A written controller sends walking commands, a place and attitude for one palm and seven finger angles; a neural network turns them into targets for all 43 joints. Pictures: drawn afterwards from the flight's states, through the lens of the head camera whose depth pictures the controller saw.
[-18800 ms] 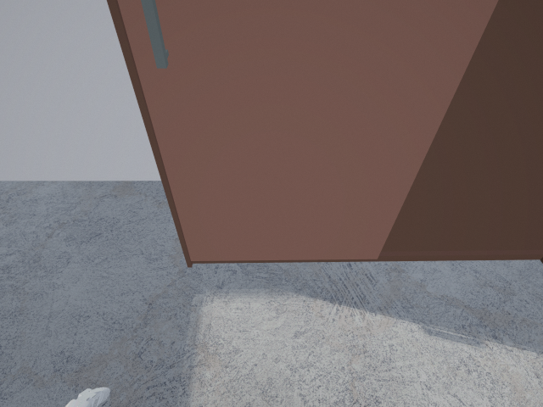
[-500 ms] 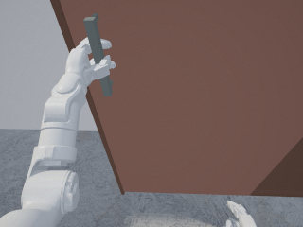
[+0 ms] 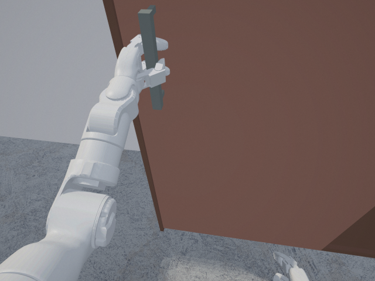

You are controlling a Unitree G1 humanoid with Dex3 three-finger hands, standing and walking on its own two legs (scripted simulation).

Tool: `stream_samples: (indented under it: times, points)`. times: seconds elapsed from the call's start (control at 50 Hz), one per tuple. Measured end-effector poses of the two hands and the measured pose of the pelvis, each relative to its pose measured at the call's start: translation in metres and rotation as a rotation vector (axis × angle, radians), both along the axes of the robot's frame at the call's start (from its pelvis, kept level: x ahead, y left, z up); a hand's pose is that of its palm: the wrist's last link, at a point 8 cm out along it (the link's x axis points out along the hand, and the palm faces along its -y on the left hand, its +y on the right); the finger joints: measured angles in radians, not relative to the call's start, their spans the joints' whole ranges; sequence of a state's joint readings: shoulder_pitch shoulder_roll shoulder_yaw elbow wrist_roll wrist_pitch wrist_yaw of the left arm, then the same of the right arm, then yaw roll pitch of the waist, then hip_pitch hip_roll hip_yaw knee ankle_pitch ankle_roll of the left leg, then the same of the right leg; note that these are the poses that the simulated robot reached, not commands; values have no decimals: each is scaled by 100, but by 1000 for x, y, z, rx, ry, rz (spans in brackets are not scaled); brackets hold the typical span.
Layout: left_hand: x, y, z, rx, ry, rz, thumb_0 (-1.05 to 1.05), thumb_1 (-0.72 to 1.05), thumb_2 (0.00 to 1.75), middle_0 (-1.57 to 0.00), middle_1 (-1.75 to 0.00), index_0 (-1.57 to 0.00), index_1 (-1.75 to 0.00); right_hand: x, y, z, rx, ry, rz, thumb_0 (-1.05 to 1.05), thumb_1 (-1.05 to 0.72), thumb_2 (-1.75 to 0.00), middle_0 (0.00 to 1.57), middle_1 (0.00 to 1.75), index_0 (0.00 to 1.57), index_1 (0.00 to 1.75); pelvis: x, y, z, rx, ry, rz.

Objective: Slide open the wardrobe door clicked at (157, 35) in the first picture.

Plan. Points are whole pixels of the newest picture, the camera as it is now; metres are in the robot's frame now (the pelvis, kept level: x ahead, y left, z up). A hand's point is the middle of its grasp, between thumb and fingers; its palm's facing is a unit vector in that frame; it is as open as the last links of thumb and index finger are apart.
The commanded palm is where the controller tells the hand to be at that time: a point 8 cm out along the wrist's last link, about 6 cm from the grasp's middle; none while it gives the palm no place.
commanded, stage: tug the door sideways, standing still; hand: left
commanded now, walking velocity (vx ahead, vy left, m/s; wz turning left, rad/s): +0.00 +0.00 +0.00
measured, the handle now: (155, 62) +0.49 +0.12 +0.24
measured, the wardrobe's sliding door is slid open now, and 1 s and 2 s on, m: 0.00 0.00 0.16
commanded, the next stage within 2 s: step sideways, sliding the door along in 0.38 s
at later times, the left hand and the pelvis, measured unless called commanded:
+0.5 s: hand (161, 73) +0.43 +0.09 +0.25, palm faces +0.02 -1.00 -0.07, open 5.9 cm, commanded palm +0.42 +0.13 +0.25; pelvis -0.01 +0.00 +0.00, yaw +1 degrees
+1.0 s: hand (167, 74) +0.45 +0.09 +0.24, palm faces +0.25 -0.96 -0.09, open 6.3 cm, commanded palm +0.42 +0.07 +0.24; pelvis +0.01 -0.10 -0.02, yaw +6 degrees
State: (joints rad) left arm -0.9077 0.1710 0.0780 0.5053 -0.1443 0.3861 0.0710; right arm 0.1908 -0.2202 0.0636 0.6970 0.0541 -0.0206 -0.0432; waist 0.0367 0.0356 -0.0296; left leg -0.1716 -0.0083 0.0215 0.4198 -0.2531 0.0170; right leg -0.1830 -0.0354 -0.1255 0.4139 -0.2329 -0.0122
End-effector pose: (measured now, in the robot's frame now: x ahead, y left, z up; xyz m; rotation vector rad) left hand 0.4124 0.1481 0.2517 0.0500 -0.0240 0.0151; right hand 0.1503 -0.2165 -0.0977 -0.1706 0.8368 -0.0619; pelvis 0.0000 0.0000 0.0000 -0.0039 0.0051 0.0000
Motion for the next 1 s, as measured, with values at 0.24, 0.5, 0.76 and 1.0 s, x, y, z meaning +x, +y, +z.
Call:
stream_samples:
  times: [0.24,0.5,0.76,1.0]
  points:
    - [-1,-1,0,13,1,2,0,78,81,-35,-140,-25,-140,-23,1,-10,-5,48,13,2,-90,-90,20,30,21,30,-7,3,-1,1,6,14]
    - [-1,-1,0,17,-3,4,-1,77,81,-36,-140,-24,-140,-24,-6,-9,-12,17,14,2,-91,-90,20,30,20,30,-11,0,-2,2,9,17]
    - [8,-5,-14,29,-270,79,0,74,85,-44,-140,-25,-140,-38,-40,-24,-17,96,-58,1,-90,-90,20,30,21,30,-14,-36,-9,1,10,-7]
    - [6,-15,-18,91,-352,207,-1,73,85,-46,-140,-20,-136,23,-100,-41,-66,146,67,2,-90,-90,21,30,21,30,6,-98,-21,-16,1,102]
